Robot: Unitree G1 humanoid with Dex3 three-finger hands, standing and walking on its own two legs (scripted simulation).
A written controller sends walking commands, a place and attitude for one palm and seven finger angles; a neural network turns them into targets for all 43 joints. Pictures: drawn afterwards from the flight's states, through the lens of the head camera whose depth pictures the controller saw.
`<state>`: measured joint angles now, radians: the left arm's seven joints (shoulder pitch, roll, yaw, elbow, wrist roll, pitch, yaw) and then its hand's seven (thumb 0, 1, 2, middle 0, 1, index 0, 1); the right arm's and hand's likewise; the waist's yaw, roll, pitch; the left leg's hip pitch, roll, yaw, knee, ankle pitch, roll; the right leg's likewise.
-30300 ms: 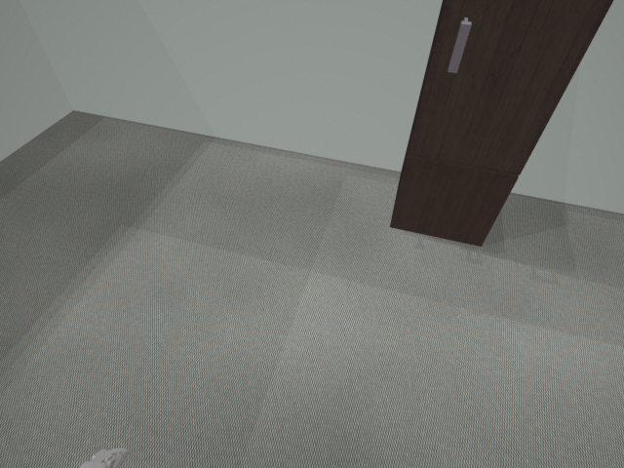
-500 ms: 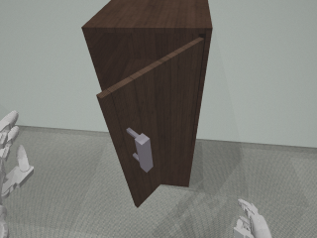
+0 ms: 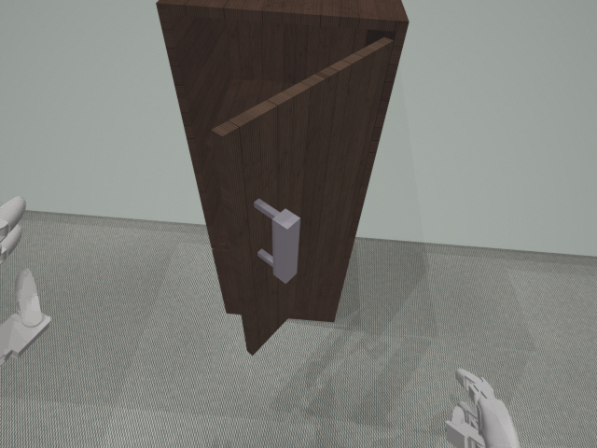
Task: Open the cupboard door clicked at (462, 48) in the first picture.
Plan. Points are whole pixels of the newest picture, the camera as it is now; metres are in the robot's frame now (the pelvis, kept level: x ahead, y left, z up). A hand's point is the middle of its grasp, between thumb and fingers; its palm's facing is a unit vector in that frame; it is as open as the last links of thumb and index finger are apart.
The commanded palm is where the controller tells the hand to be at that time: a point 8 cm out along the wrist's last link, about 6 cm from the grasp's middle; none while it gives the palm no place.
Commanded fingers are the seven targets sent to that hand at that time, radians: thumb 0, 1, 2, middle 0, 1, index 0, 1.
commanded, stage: step back with the hand held close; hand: left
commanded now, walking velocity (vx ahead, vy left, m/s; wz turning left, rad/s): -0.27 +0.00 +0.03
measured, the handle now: (274, 240) +0.39 +0.06 +0.06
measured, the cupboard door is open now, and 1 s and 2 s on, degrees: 54 54 54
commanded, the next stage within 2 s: stop stepping back and stand still in 0.62 s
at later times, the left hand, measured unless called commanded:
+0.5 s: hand out of the picture +0.10 +0.27 +0.17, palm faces +0.41 -0.77 -0.49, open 7.4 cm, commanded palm +0.04 +0.31 +0.18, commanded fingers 0.00 0.90 0.90 -0.20 -0.30 -0.20 -0.30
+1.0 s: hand out of the picture +0.01 +0.27 +0.17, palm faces +0.36 -0.78 -0.51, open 7.4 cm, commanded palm -0.05 +0.31 +0.18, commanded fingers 0.00 0.90 0.90 -0.20 -0.30 -0.20 -0.30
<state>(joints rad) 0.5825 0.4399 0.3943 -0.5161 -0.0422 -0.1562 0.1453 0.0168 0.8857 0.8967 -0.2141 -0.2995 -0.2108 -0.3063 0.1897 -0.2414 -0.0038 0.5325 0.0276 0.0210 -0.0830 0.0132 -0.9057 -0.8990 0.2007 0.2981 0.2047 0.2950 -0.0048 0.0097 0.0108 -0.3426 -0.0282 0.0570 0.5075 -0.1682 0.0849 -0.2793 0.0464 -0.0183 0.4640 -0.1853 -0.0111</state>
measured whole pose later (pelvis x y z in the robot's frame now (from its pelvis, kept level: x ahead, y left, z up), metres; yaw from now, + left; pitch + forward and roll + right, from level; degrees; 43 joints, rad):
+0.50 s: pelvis -0.09 +0.00 -0.01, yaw +3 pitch +1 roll -3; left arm 0.58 0.47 0.43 -0.57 -0.05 -0.20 0.14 0.02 0.88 0.90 -0.22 -0.30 -0.21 -0.31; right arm 0.16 -0.21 0.00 0.58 0.01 -0.05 -0.05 0.01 -0.90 -0.90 0.20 0.30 0.21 0.30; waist 0.01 0.00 0.02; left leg -0.52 -0.03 0.02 0.58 -0.24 0.03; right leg -0.30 0.07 0.02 0.52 -0.23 -0.02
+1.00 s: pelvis -0.20 +0.01 +0.00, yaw -1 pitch +3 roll +0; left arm 0.62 0.50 0.46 -0.59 -0.06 -0.17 0.16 0.01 0.89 0.90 -0.21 -0.30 -0.21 -0.31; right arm 0.21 -0.13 0.05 0.61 -0.01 -0.10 -0.05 0.01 -0.90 -0.90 0.21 0.30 0.21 0.30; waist -0.02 -0.05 -0.04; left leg -0.46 0.00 0.05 0.44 -0.12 0.00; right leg -0.09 0.03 -0.03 0.39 -0.39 -0.04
